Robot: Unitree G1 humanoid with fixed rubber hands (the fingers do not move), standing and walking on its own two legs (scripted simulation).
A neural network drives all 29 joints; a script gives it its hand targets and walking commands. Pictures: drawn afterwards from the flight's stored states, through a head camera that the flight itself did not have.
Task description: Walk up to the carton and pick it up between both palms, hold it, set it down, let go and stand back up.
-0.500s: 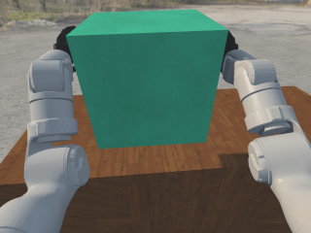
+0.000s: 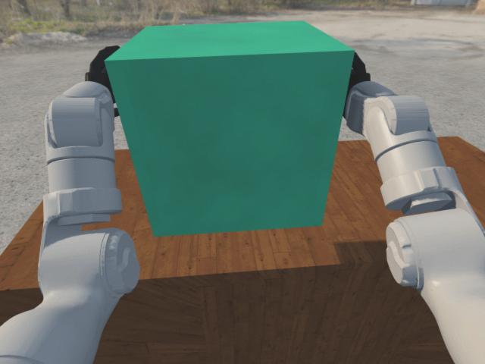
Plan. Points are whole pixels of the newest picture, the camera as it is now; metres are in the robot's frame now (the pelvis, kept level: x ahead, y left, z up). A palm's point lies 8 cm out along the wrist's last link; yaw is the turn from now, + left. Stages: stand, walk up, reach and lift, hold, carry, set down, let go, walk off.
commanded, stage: hold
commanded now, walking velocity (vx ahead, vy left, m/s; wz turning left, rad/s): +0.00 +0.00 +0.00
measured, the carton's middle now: (232, 123) +0.41 +0.00 +0.28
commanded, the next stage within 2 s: none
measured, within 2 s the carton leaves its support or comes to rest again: neither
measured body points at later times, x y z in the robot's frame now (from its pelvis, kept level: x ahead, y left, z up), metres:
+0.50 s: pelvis -0.01 +0.00 +0.00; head -0.11 +0.01 +0.44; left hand +0.37 +0.18 +0.34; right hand +0.37 -0.18 +0.34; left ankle +0.02 +0.14 -0.75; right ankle +0.00 -0.11 -0.75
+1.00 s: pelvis +0.00 +0.00 +0.00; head -0.11 +0.01 +0.44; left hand +0.37 +0.18 +0.34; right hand +0.36 -0.18 +0.34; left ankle +0.02 +0.14 -0.75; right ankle +0.00 -0.11 -0.75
